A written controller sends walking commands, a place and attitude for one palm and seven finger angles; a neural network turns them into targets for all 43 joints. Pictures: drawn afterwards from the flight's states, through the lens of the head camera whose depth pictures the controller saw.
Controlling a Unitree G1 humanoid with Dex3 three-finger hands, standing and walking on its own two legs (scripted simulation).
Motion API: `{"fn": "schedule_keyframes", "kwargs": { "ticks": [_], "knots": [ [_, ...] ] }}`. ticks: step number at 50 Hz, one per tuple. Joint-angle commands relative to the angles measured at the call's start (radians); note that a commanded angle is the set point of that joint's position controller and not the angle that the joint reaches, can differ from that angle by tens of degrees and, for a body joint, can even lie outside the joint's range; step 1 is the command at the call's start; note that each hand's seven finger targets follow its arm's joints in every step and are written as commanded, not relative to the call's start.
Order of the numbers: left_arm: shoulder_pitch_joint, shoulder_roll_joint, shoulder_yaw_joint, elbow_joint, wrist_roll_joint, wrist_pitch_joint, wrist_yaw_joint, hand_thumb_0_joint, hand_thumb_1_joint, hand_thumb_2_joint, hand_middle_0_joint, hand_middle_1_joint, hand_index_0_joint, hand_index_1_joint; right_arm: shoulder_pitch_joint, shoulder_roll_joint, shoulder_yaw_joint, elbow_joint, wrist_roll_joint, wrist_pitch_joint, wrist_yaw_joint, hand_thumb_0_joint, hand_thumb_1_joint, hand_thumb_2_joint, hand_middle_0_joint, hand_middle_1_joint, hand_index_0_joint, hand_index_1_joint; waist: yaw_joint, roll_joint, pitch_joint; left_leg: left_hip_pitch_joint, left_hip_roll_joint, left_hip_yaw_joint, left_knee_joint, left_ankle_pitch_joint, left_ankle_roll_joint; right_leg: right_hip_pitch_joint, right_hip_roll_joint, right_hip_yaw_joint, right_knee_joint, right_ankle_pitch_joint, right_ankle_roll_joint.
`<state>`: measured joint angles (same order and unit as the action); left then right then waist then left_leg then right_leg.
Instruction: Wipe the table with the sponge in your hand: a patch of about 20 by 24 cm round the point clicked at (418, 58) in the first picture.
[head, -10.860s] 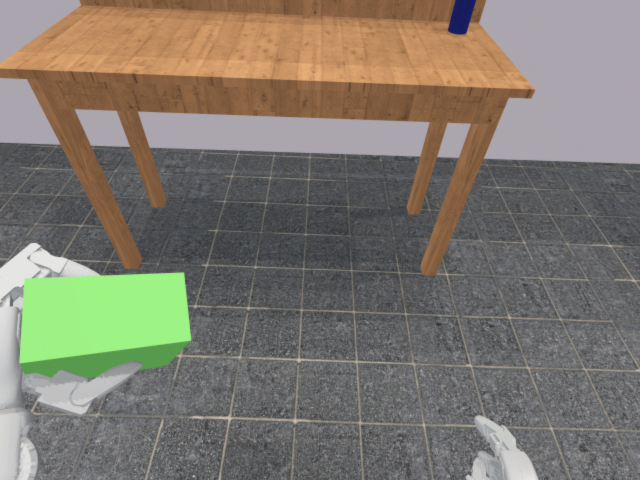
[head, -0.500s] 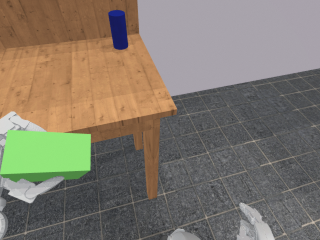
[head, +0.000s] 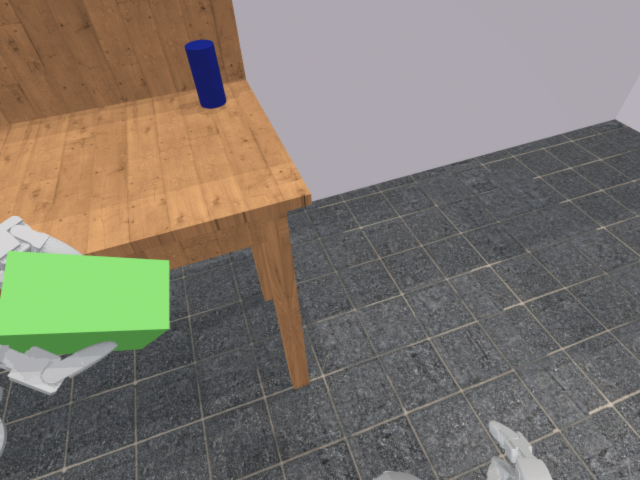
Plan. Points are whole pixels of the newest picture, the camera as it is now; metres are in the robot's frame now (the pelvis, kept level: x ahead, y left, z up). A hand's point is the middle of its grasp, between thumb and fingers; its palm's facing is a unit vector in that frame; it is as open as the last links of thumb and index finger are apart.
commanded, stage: come to a stop and stand still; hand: left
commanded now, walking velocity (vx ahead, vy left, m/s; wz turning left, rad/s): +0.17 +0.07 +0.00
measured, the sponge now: (110, 308) +0.24 +0.21 +0.17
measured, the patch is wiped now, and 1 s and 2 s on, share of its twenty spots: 0.05 0.05 0.05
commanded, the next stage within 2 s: look again from close up in 1.54 s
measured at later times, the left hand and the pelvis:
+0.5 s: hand (86, 311) +0.23 +0.22 +0.19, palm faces +0.43 -0.79 -0.45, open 10.5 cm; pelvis -0.01 -0.03 +0.00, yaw -1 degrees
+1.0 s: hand (86, 312) +0.25 +0.25 +0.15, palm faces +0.34 -0.86 -0.38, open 10.5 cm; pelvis +0.02 +0.01 +0.01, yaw -2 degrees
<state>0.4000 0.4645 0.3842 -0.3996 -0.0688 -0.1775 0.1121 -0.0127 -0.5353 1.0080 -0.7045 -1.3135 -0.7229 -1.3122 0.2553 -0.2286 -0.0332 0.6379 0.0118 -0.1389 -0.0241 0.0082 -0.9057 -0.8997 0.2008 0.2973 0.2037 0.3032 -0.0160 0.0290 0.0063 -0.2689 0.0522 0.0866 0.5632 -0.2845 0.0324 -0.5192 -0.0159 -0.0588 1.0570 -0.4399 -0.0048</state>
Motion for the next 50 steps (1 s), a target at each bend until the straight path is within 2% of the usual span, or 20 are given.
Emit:
{"fn": "schedule_keyframes", "kwargs": {
  "ticks": [1,2,3,4,5,9,11,13,14,15,17,19,20,21,23,28,33,35,41,50],
  "knots": [
    [-0.018,0.100,0.069,-0.048,-0.007,-0.011,0.000,0.000,0.100,1.300,-1.200,-1.600,-1.200,-1.600,-0.149,-0.114,-0.050,-0.194,0.025,0.001,-0.021,0.000,-0.900,-0.900,0.200,0.300,0.200,0.300,0.071,-0.401,0.050,-0.418,-0.033,0.023,0.404,-0.331,0.015,0.378,-0.121,0.249,-0.721,-0.227,-0.076],
    [-0.014,0.112,0.055,-0.057,-0.012,0.000,-0.013,0.000,0.100,1.300,-1.200,-1.600,-1.200,-1.600,-0.177,-0.114,-0.041,-0.218,0.025,-0.002,-0.017,0.000,-0.900,-0.900,0.200,0.300,0.200,0.300,0.058,-0.485,0.086,-0.456,-0.068,-0.093,0.668,-0.256,0.001,0.231,-0.312,0.649,-0.905,-0.363,-0.139],
    [-0.110,0.121,0.056,-0.176,-0.011,-0.012,-0.023,0.000,0.100,1.300,-1.200,-1.600,-1.200,-1.600,-0.204,-0.111,-0.023,-0.214,0.015,-0.004,-0.008,0.000,-0.900,-0.900,0.200,0.300,0.200,0.300,0.032,-0.320,0.111,-0.471,-0.036,-0.140,0.764,-0.117,-0.023,0.179,-0.345,0.675,-0.955,-0.234,-0.175],
    [-0.173,0.230,0.139,-0.249,0.003,-0.040,-0.029,0.000,0.100,1.300,-1.200,-1.600,-1.200,-1.600,-0.182,-0.126,-0.030,-0.161,-0.009,-0.013,0.006,0.000,-0.900,-0.900,0.200,0.300,0.200,0.300,-0.003,-0.139,0.049,-0.376,0.009,-0.109,0.743,-0.092,-0.054,0.095,-0.354,0.625,-0.924,-0.146,-0.221],
    [-0.073,0.086,0.052,-0.205,0.003,-0.023,-0.024,0.000,0.100,1.300,-1.200,-1.600,-1.200,-1.600,-0.153,-0.075,-0.012,-0.150,0.000,-0.004,0.008,0.000,-0.900,-0.900,0.200,0.300,0.200,0.300,0.020,-0.057,-0.048,-0.313,-0.005,-0.082,0.617,-0.099,-0.041,0.198,-0.270,0.470,-0.841,-0.224,-0.178],
    [-0.019,0.184,0.151,-0.494,0.013,-0.037,0.032,0.000,0.100,1.300,-1.200,-1.600,-1.200,-1.600,-0.167,-0.092,-0.027,-0.174,0.012,-0.033,-0.009,0.000,-0.900,-0.900,0.200,0.300,0.200,0.300,0.038,-0.181,-0.161,0.016,-0.013,-0.055,0.134,-0.104,0.002,0.259,-0.231,0.338,-0.690,0.091,-0.132],
    [0.023,0.168,0.159,-0.506,0.009,-0.042,0.046,0.000,0.100,1.300,-1.200,-1.600,-1.200,-1.600,-0.154,-0.097,-0.028,-0.163,-0.001,-0.043,-0.025,0.000,-0.900,-0.900,0.200,0.300,0.200,0.300,0.023,-0.026,-0.180,0.206,-0.047,-0.034,-0.087,-0.067,0.016,0.201,-0.147,0.234,-0.560,0.069,-0.080],
    [0.014,0.120,0.136,-0.473,0.009,-0.038,0.059,0.000,0.100,1.300,-1.200,-1.600,-1.200,-1.600,-0.162,-0.133,-0.029,-0.170,-0.003,-0.037,-0.035,0.000,-0.900,-0.900,0.200,0.300,0.200,0.300,0.018,0.334,-0.106,0.297,0.210,-0.389,-0.281,-0.164,0.119,-0.059,0.038,0.046,-0.191,-0.087,0.008],
    [-0.037,0.145,0.154,-0.441,0.019,-0.028,0.069,0.000,0.100,1.300,-1.200,-1.600,-1.200,-1.600,-0.166,-0.117,-0.027,-0.177,0.000,-0.035,-0.037,0.000,-0.900,-0.900,0.200,0.300,0.200,0.300,0.004,0.329,-0.050,0.182,0.255,-0.432,-0.339,-0.158,0.175,-0.073,0.052,0.046,-0.041,-0.128,0.014],
    [-0.077,0.143,0.171,-0.366,0.021,-0.024,0.072,0.000,0.100,1.300,-1.200,-1.600,-1.200,-1.600,-0.159,-0.120,-0.035,-0.163,0.002,-0.044,-0.039,0.000,-0.900,-0.900,0.200,0.300,0.200,0.300,0.017,0.228,-0.010,0.132,0.230,-0.344,-0.325,-0.039,0.163,-0.079,0.030,0.059,-0.028,-0.073,0.015],
    [-0.095,0.150,0.168,-0.281,0.014,-0.012,0.059,0.000,0.100,1.300,-1.200,-1.600,-1.200,-1.600,-0.150,-0.114,-0.032,-0.148,0.000,-0.049,-0.025,0.000,-0.900,-0.900,0.200,0.300,0.200,0.300,0.027,0.270,-0.038,0.051,0.164,-0.208,-0.249,-0.029,0.112,0.106,-0.012,0.029,-0.214,-0.030,0.012],
    [-0.089,0.104,0.120,-0.182,0.019,0.001,0.043,0.000,0.100,1.300,-1.200,-1.600,-1.200,-1.600,-0.163,-0.101,-0.010,-0.156,0.010,-0.046,-0.021,0.000,-0.900,-0.900,0.200,0.300,0.200,0.300,0.039,0.085,0.004,-0.087,0.094,-0.107,-0.104,-0.067,0.049,0.359,-0.001,0.003,-0.551,0.132,0.014],
    [-0.075,0.094,0.099,-0.143,0.019,0.008,0.032,0.000,0.100,1.300,-1.200,-1.600,-1.200,-1.600,-0.163,-0.099,-0.014,-0.163,0.007,-0.041,-0.018,0.000,-0.900,-0.900,0.200,0.300,0.200,0.300,0.031,-0.153,0.032,-0.140,0.007,-0.048,0.068,-0.125,0.008,0.375,-0.057,0.168,-0.709,0.091,-0.019],
    [-0.049,0.091,0.074,-0.137,0.015,0.020,0.018,0.000,0.100,1.300,-1.200,-1.600,-1.200,-1.600,-0.176,-0.100,-0.021,-0.178,0.005,-0.035,-0.012,0.000,-0.900,-0.900,0.200,0.300,0.200,0.300,0.029,-0.351,0.037,-0.190,-0.055,-0.027,0.292,-0.161,-0.019,0.323,-0.224,0.474,-0.850,0.001,-0.097],
    [-0.055,0.048,0.035,-0.133,0.014,0.028,0.004,0.000,0.100,1.300,-1.200,-1.600,-1.200,-1.600,-0.169,-0.093,-0.005,-0.169,0.004,-0.015,0.013,0.000,-0.900,-0.900,0.200,0.300,0.200,0.300,0.036,-0.236,0.031,-0.201,-0.013,-0.095,0.409,-0.142,-0.036,0.263,-0.290,0.488,-0.892,-0.101,-0.140],
    [0.023,0.103,0.108,-0.325,0.005,-0.003,0.030,0.000,0.100,1.300,-1.200,-1.600,-1.200,-1.600,-0.201,-0.082,0.010,-0.177,-0.005,-0.001,0.001,0.000,-0.900,-0.900,0.200,0.300,0.200,0.300,0.034,-0.117,-0.089,-0.002,-0.014,-0.055,0.033,-0.043,-0.021,0.319,-0.193,0.224,-0.728,0.218,-0.105],
    [0.021,0.130,0.141,-0.439,-0.006,-0.026,0.058,0.000,0.100,1.300,-1.200,-1.600,-1.200,-1.600,-0.200,-0.120,-0.014,-0.187,-0.011,-0.006,-0.032,0.000,-0.900,-0.900,0.200,0.300,0.200,0.300,0.050,0.096,-0.126,0.103,0.095,-0.195,-0.168,0.105,0.024,0.331,-0.058,0.142,-0.634,0.243,-0.009],
    [0.025,0.122,0.140,-0.394,-0.002,-0.014,0.060,0.000,0.100,1.300,-1.200,-1.600,-1.200,-1.600,-0.199,-0.109,-0.006,-0.178,-0.011,-0.007,-0.033,0.000,-0.900,-0.900,0.200,0.300,0.200,0.300,0.036,0.135,-0.116,0.079,0.035,-0.138,-0.142,0.143,0.001,0.371,-0.058,0.149,-0.650,0.331,-0.018],
    [0.029,0.034,0.062,-0.201,-0.003,0.013,0.038,0.000,0.100,1.300,-1.200,-1.600,-1.200,-1.600,-0.186,-0.116,-0.011,-0.171,-0.010,-0.005,-0.028,0.000,-0.900,-0.900,0.200,0.300,0.200,0.300,0.029,-0.069,-0.080,0.113,0.003,-0.090,-0.129,0.162,-0.017,0.360,-0.055,0.133,-0.734,0.363,-0.007],
    [-0.068,0.077,0.058,-0.330,0.007,0.008,0.034,0.000,0.100,1.300,-1.200,-1.600,-1.200,-1.600,-0.208,-0.110,0.000,-0.211,-0.017,0.014,-0.031,0.000,-0.900,-0.900,0.200,0.300,0.200,0.300,0.041,0.038,-0.097,0.111,0.002,-0.096,-0.219,0.194,-0.018,0.415,-0.022,0.081,-0.719,0.403,0.001]
  ]
}}
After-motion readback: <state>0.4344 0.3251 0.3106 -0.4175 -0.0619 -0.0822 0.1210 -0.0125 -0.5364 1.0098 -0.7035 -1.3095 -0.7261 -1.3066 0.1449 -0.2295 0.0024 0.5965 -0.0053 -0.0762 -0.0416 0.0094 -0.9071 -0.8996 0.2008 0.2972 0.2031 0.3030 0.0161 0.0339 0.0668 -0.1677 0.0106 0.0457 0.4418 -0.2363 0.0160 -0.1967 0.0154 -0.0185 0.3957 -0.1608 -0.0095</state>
